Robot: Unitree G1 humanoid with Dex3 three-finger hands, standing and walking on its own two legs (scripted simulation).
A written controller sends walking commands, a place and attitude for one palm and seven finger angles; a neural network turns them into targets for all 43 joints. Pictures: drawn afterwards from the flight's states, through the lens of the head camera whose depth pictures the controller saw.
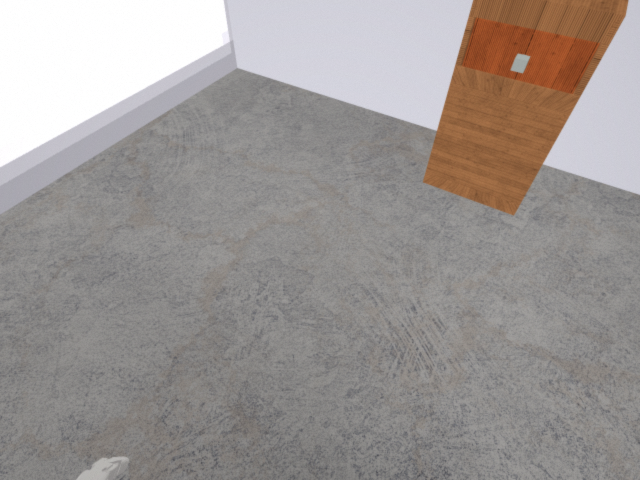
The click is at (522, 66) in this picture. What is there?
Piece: drawer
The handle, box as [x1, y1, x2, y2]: [511, 54, 530, 72]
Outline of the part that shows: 517,54 511,67 511,70 522,72 530,56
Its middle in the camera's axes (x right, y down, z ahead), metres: +0.68 -0.60 +1.30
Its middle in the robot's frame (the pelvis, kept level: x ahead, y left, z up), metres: +1.39 -0.62 -0.10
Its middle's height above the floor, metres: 0.67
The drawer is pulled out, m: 0.00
